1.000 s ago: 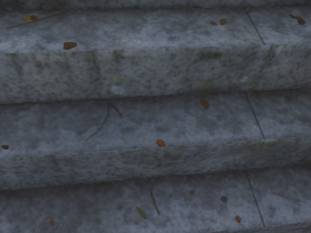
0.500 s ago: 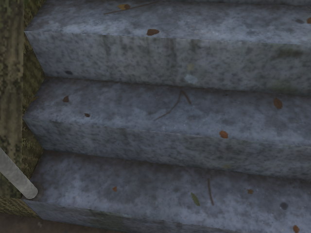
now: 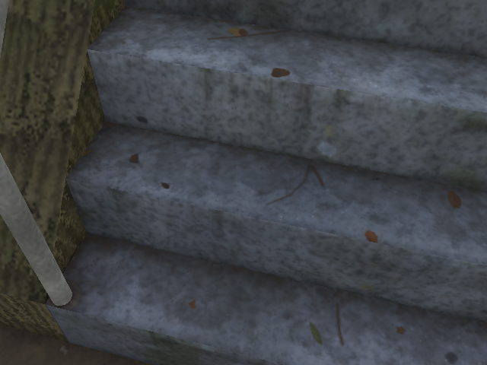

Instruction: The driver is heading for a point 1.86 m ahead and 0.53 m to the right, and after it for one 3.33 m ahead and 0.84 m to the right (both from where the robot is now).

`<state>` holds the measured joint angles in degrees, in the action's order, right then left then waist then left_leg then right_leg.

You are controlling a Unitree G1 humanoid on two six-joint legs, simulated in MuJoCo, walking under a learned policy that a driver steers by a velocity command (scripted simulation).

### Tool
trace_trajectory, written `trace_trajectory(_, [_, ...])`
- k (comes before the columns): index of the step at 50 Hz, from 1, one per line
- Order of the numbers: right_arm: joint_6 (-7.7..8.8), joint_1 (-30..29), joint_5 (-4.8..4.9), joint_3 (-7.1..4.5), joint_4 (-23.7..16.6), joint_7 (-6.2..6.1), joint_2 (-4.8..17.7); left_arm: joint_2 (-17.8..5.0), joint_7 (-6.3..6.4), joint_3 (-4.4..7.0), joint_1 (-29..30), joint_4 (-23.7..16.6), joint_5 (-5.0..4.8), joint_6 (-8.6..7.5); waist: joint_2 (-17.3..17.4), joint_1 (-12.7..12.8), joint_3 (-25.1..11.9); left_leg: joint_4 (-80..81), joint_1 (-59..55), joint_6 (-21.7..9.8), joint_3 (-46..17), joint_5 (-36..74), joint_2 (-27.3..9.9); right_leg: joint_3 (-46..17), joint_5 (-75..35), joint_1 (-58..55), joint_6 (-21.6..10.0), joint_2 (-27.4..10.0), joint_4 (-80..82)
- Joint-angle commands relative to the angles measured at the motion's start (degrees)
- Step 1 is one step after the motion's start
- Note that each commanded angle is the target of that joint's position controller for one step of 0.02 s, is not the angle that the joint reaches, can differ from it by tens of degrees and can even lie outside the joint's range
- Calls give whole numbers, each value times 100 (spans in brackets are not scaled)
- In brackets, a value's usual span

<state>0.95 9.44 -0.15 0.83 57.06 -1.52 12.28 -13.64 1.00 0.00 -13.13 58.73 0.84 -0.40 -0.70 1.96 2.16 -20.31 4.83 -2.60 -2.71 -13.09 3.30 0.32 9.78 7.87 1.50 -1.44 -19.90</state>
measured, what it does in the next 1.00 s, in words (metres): walks ahead: left foot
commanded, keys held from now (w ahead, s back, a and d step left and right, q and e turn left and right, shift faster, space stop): no key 0.10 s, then w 0.90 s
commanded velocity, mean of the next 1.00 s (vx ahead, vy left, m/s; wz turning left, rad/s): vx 0.33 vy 0.00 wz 0.01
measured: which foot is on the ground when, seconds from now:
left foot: down 0.00-0.36, up 0.38-0.68, down 0.70-1.00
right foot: down 0.00-0.70, up 0.72-1.00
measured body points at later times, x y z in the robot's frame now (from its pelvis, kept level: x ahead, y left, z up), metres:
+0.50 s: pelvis +0.07 -0.03 +0.00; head +0.08 -0.04 +0.45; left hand +0.03 +0.21 -0.15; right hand +0.15 -0.28 -0.15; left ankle +0.04 +0.08 -0.70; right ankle +0.02 -0.12 -0.75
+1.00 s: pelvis +0.24 -0.01 -0.01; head +0.24 +0.00 +0.44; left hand +0.32 +0.21 -0.16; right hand +0.18 -0.24 -0.16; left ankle +0.23 +0.06 -0.75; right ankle +0.21 -0.11 -0.56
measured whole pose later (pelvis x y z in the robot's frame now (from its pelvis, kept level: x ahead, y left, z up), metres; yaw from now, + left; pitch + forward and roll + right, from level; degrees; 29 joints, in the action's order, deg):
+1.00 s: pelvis +0.24 -0.01 -0.01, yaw +0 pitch +1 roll +1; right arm 5.4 24.1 -1.6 -0.4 63.6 -1.3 9.5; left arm -9.0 0.6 1.2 -11.4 57.6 2.8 -2.4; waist -2.0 -1.3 -2.3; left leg -22.9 11.9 -6.0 4.4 -12.8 4.5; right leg 2.6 15.5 43.0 -2.3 -2.3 -93.2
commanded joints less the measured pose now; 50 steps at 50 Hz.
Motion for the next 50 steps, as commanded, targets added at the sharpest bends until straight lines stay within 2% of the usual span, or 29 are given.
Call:
trace_trajectory(1, [73,142,10,-140,-11,-16,704,-507,33,79,-91,20,-7,-65,121,-80,72,515,465,-96,-711,575,-817,-413,-502,-139,-140,-402,182])
trace_trajectory(5, [91,222,2,-120,165,-19,651,-431,50,57,-124,212,-15,-59,85,-81,77,514,534,-110,-681,547,-789,-423,-466,-152,-156,-421,143])
trace_trajectory(7, [80,240,-11,-120,213,-26,676,-375,54,37,-105,268,3,-49,201,-102,0,740,600,-147,-757,-534,-732,-323,70,-165,-169,-294,67])
trace_trajectory(9, [26,303,6,-211,238,-30,897,-381,46,53,-68,236,45,-45,496,-125,132,916,715,-333,-1009,-1803,-759,-36,890,157,-215,-1,-418])
trace_trajectory(12, [-21,599,-21,-329,268,10,1035,-234,-8,29,-20,149,140,-98,738,-230,598,1184,701,-738,-1666,-2974,-1231,262,1422,1059,-343,177,-1123])
trace_trajectory(14, [16,742,-22,-358,295,41,965,-139,-43,10,-13,72,165,-192,735,-233,712,1150,765,-919,-1916,-2896,-1461,269,1314,1105,-478,65,-1244])
trace_trajectory(16, [85,590,3,-368,235,70,888,-67,-57,-2,-318,110,142,-299,646,-35,662,849,985,-884,-1713,-2335,-1335,224,1190,578,-607,49,-801])
trace_trajectory(17, [136,259,7,-360,106,78,828,-157,-53,29,-644,208,120,-350,462,181,614,508,1190,-758,-1378,-1912,-1107,59,1179,217,-697,3,-478])
trace_trajectory(18, [200,-64,20,-309,-65,99,632,-371,-27,94,-1024,319,110,-406,-78,345,604,-241,1734,-548,-814,-1335,-663,-656,1578,-370,-874,-301,54])
trace_trajectory(19, [291,-327,-18,-240,-268,135,350,-758,17,222,-1505,481,67,-429,-1024,448,554,-1408,2534,-277,37,-850,-66,-1833,1765,-1140,-1147,-933,785])
trace_trajectory(20, [349,-362,-146,-242,-389,145,443,-1036,34,336,-1948,642,60,-417,-1494,528,579,-2403,3352,-181,431,-1555,26,-2805,771,-1680,-1526,-1747,1060])
trace_trajectory(21, [354,-481,-212,-287,-401,143,608,-789,26,312,-1971,669,116,-432,-806,432,664,-3148,3717,-179,282,-1761,-219,-2776,124,-1761,-1635,-1934,999])
trace_trajectory(22, [362,-317,-185,-278,-321,164,522,-611,15,282,-1754,597,145,-449,-384,231,535,-3492,3632,-173,162,-1437,-414,-2442,-254,-1649,-1590,-1823,945])
trace_trajectory(23, [372,-208,-118,-267,-283,207,446,-487,2,253,-1403,455,155,-462,-261,43,405,-3538,3433,-153,150,-1090,-549,-2026,-621,-1454,-1476,-1642,995])
trace_trajectory(28, [304,-732,-155,-152,-542,223,162,-424,-11,216,-793,287,1,-621,-506,-190,216,-2163,2262,25,761,-249,-342,-533,-2539,-424,-1188,-835,994])
trace_trajectory(31, [286,-898,-118,-143,-647,130,215,-589,-15,264,-842,283,-10,-665,-711,-126,-13,-1164,1599,-65,828,250,-157,-432,-3477,-467,-1085,-852,619])
trace_trajectory(33, [294,-133,-119,-204,-390,30,263,-584,1,268,-690,247,-49,-640,-783,-470,-472,-839,832,-238,826,573,-73,-336,-4222,-551,-980,-874,-278])
trace_trajectory(34, [321,693,-183,-253,-97,-17,313,-422,11,231,-811,280,-96,-621,-468,-701,-862,-796,-72,-308,845,778,-29,-191,-4134,-217,-943,-713,-1106])
trace_trajectory(35, [372,1252,-250,-344,58,-53,528,-413,7,211,-686,208,-136,-633,-203,-985,-1010,-537,-828,-366,532,803,-330,-94,-3083,466,-832,-467,-1965])
trace_trajectory(36, [391,1848,-366,-469,140,-117,1100,-124,-10,134,-538,-63,-136,-627,969,-1100,-1161,73,-1424,-565,-1292,1090,-1796,221,-553,1499,-688,50,-3749])
trace_trajectory(37, [288,1621,-226,-616,192,-110,1617,26,11,138,-1139,17,-115,-493,1863,-643,-1254,722,-1221,-1373,-2732,844,-2547,63,2080,2437,-646,562,-5134])
trace_trajectory(38, [245,1101,-104,-550,57,-42,1144,-198,19,190,-1105,156,102,-400,988,-437,-686,836,-500,-1516,-2541,-915,-2380,-265,1817,2688,-719,141,-5822])
trace_trajectory(39, [242,721,-44,-417,-43,41,606,-223,-56,220,-792,131,173,-410,656,-385,-153,1039,117,-1450,-2191,-1688,-2076,-169,1371,3018,-701,21,-6330])
trace_trajectory(40, [257,528,-50,-335,-45,74,372,-133,-94,216,-686,86,165,-482,449,-219,118,1207,537,-1257,-1750,-1390,-1810,-162,1029,3095,-645,-112,-6348])
trace_trajectory(42, [365,605,-91,-282,36,57,296,67,-181,194,-670,131,208,-451,163,-67,-19,1058,959,-1214,-1113,127,-1580,83,538,2862,-488,-130,-6795])
trace_trajectory(45, [519,982,-119,-223,260,57,266,228,-129,176,-521,17,185,-342,62,11,-257,669,1181,-1292,-550,1676,-1495,148,314,2934,-356,-125,-7033])
trace_trajectory(48, [536,1406,-158,-166,421,5,278,389,-63,121,-255,-156,210,-208,466,-105,-328,554,1160,-1443,-571,1698,-1547,400,343,3226,-317,-3,-7482])
trace_trajectory(49, [535,1637,-163,-211,499,-6,388,442,-1,111,-81,-266,173,-154,741,-192,-317,656,962,-1591,-811,1205,-1655,458,599,3706,-385,26,-8275])
trace_trajectory(50, [541,1855,-140,-239,555,-31,469,365,56,132,240,-489,209,-131,705,-303,-163,741,591,-1685,-1142,616,-1818,310,803,4467,-416,-62,-8864])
